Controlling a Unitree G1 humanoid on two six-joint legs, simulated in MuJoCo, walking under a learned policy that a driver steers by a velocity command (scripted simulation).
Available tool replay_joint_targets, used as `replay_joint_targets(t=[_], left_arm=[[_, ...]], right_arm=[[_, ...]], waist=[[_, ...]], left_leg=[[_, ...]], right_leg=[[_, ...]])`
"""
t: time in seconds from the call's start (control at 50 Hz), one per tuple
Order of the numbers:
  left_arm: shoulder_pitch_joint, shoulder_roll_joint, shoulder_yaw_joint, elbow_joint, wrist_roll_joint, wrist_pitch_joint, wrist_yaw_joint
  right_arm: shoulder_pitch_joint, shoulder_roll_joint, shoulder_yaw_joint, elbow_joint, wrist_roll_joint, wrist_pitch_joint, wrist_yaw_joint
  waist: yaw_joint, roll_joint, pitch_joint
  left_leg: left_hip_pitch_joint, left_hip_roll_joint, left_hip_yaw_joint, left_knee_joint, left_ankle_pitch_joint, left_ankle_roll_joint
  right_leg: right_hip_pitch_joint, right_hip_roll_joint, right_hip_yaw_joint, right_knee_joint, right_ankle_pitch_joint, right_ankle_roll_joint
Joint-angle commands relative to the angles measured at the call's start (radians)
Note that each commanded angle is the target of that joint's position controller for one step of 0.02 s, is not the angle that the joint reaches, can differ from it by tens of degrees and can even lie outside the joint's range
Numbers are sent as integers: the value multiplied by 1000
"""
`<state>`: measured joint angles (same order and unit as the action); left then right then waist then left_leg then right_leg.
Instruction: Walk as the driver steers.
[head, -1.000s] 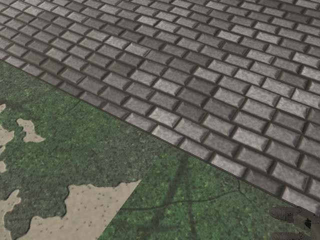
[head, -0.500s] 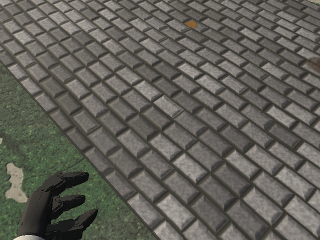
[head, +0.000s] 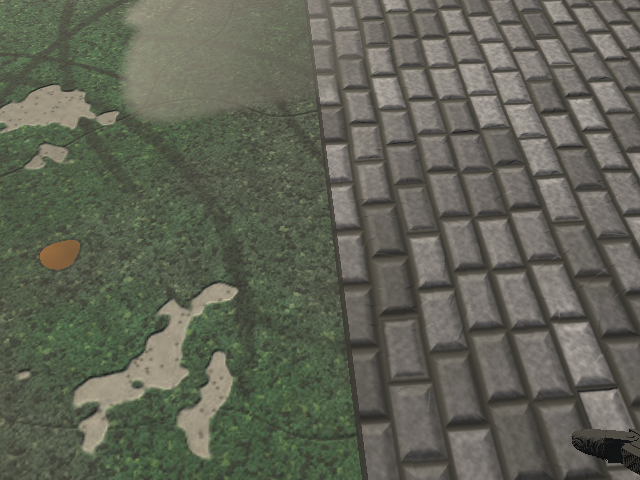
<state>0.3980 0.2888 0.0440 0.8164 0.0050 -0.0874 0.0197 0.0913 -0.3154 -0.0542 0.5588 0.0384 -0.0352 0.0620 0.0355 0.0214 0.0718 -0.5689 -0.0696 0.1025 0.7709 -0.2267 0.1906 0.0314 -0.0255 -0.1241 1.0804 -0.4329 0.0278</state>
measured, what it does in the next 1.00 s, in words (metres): walks ahead, turning right: right foot, then left foot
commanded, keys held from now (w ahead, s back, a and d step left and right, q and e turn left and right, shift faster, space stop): w+q+shift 0.02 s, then w+e+shift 0.56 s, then e+shift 0.42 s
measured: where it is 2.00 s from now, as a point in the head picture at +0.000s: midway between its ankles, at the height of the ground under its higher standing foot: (421, 292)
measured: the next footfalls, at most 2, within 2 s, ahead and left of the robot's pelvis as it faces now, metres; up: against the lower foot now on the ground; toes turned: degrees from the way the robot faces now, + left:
right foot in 0.44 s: +0.64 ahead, -0.14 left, +0.00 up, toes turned -5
left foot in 0.84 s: +1.04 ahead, -0.10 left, +0.00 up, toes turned -37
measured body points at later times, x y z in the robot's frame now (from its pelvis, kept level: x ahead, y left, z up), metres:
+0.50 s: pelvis +0.47 -0.08 +0.01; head +0.50 -0.07 +0.45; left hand +0.66 +0.17 -0.08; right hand +0.49 -0.36 -0.11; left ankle +0.20 +0.05 -0.58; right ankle +0.60 -0.14 -0.69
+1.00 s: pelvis +0.84 -0.10 +0.03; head +0.88 -0.13 +0.48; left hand +1.11 +0.08 -0.07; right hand +0.87 -0.42 -0.05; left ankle +1.01 -0.08 -0.69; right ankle +0.70 -0.15 -0.58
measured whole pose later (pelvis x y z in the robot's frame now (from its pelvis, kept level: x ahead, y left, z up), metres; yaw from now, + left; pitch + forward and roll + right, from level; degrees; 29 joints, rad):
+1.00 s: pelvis +0.84 -0.10 +0.03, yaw -36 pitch +0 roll +1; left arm 0.23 0.35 0.07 0.63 -0.03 0.06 0.03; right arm 0.07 -0.25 -0.02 0.60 -0.03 -0.04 -0.03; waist 0.03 -0.02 0.11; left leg -0.43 -0.04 0.00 0.48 -0.05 0.02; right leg -0.48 0.03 0.08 1.36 -0.47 0.09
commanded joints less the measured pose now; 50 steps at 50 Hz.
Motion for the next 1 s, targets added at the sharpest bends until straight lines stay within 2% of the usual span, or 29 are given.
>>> replay_joint_targets(t=[0.02,0.04,0.06,0.1,0.18,0.26,0.34,0.38,0.42,0.44,0.46,0.48,0.5,0.52,0.54,0.6,0.64,0.68,0.72,0.76,0.82,0.84,0.86,0.88,0.9,0.92,0.94,0.98,1.0], left_arm=[[-181,167,2,-252,-46,-115,-20],[-201,155,2,-252,-66,-112,-18],[-155,133,-2,-208,-47,-92,-9],[-66,127,5,-155,-31,-40,-13],[-217,45,-25,-203,-13,-1,-6],[-380,30,-32,-218,-27,-24,-36],[-459,50,-20,-253,-51,-38,-88],[-403,87,1,-258,-52,-35,-103],[-129,168,41,-212,-61,-3,-91],[127,218,64,-152,-55,14,-76],[211,274,72,-117,-48,27,-65],[159,259,69,-147,-27,14,-65],[163,177,61,-156,-13,10,-55],[104,165,53,-165,0,2,-54],[49,158,50,-172,-3,-7,-63],[-95,134,42,-207,-13,-9,-55],[-114,132,40,-203,-30,-6,-38],[-114,161,51,-180,-36,17,-12],[-30,176,66,-140,-39,49,5],[-6,164,68,-120,-45,69,16],[-86,137,72,-148,-41,81,32],[-97,99,60,-168,-31,83,28],[-29,-28,19,-194,7,93,22],[221,26,12,-211,-38,92,-2],[194,133,34,-180,-44,107,-8],[38,188,54,-201,-45,122,-7],[-37,200,63,-213,-38,138,3],[-79,171,61,-245,-38,154,10],[-82,130,52,-251,-36,153,12]], right_arm=[[385,-187,-79,7,-30,-18,-25],[330,-153,-65,29,-38,-37,-25],[246,-107,-48,27,-40,-54,-23],[141,-53,-24,26,-58,-60,-32],[204,-55,-14,101,-50,-85,-47],[296,-79,-11,153,-41,-109,-58],[343,-94,-11,203,-46,-83,-57],[313,-137,-19,201,-71,-61,-68],[245,-177,-31,182,-101,-34,-85],[162,-190,-34,154,-93,-27,-90],[255,-51,3,133,-107,-48,-78],[332,6,40,82,-37,-93,-49],[191,-101,22,62,-10,-123,-39],[103,-105,24,22,1,-139,-38],[62,-83,30,16,-21,-145,-45],[111,-82,18,32,-55,-120,-59],[59,-88,18,2,-73,-107,-68],[-44,-28,36,-42,-92,-107,-67],[-79,-10,33,-56,-73,-104,-60],[-101,-45,12,-72,-45,-101,-61],[-7,-105,-23,-53,-37,-102,-76],[146,-112,-28,-15,-50,-101,-79],[234,-132,-21,-1,-58,-91,-84],[242,-155,-18,6,-82,-77,-71],[121,-131,-30,-38,-76,-61,-78],[50,-55,-10,-61,-69,-41,-92],[12,-38,1,-60,-64,-19,-100],[-28,-60,-6,-26,-67,-2,-100],[-15,-59,-11,-4,-69,-5,-97]], waist=[[-187,73,-384],[-110,-67,-185],[-47,-157,-133],[32,-88,-46],[-26,-9,58],[-130,-39,65],[-144,0,86],[-82,66,-10],[83,155,-165],[220,118,-251],[153,-231,-318],[62,-390,-468],[132,-196,-399],[92,-66,-260],[41,75,-152],[-75,25,-30],[-84,19,22],[-54,-14,29],[3,-65,-66],[13,-112,-91],[-65,-142,-163],[-127,-117,-288],[-96,94,-413],[13,356,-596],[-8,234,-574],[-39,118,-415],[-36,25,-315],[-8,57,-155],[-10,76,-136]], left_leg=[[1031,331,-998,-511,-454,273],[811,332,-905,-563,-397,225],[637,303,-796,-549,-284,185],[368,231,-578,-559,-139,146],[170,156,-278,-611,69,86],[252,155,-122,-682,116,5],[603,218,-51,-642,400,-70],[750,241,-19,-507,924,-108],[782,269,-1,-161,1388,-130],[580,247,14,165,1340,-137],[157,98,-28,622,302,-176],[-183,-52,-203,861,-303,-203],[-230,5,-273,797,-187,-137],[-240,48,-276,698,-127,-114],[-193,71,-267,609,-110,-113],[-81,122,-262,438,-87,-172],[-22,117,-204,258,-72,-227],[114,38,-122,7,113,-256],[288,-52,-104,-179,360,-260],[343,-70,-159,-286,423,-262],[449,-14,-229,-402,493,-242],[627,70,-250,-386,569,-211],[867,329,-466,-226,985,-155],[1044,627,-891,-229,903,95],[933,573,-900,-315,484,121],[778,456,-683,-361,284,66],[627,383,-558,-399,210,12],[389,298,-380,-458,268,-8],[349,280,-316,-475,331,0]], right_leg=[[-932,41,300,525,-9,-67],[-922,0,271,394,58,-71],[-820,-61,271,306,109,-58],[-685,-132,254,222,155,-24],[-707,-162,180,-8,387,15],[-595,-85,117,-354,780,-21],[-712,-20,81,-543,731,-84],[-646,63,8,-512,592,-122],[-412,118,-15,-414,404,-170],[-86,92,57,-437,411,-201],[282,-26,285,-355,247,-302],[495,-242,961,-660,-248,-496],[439,-222,1029,-816,-343,-403],[280,-205,947,-834,-250,-358],[96,-164,873,-847,-116,-348],[-186,-47,661,-872,256,-363],[-339,-4,531,-853,640,-341],[-492,97,408,-794,802,-268],[-512,135,426,-748,684,-180],[-447,129,509,-696,540,-143],[-312,137,548,-443,508,-68],[-301,167,487,-215,436,-27],[-473,227,383,84,-280,-3],[-644,204,384,392,-367,23],[-673,85,347,478,-199,56],[-698,54,286,436,-97,69],[-678,27,245,400,-22,78],[-622,-18,207,275,7,74],[-600,-22,183,222,2,70]])
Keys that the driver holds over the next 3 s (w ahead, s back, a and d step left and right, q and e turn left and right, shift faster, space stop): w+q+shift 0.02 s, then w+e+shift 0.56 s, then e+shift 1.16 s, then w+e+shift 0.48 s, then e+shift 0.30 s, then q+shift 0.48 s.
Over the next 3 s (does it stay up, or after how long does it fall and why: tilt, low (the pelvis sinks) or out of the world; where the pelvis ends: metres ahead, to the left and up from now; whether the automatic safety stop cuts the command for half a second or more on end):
stays up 0.60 -0.63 0.04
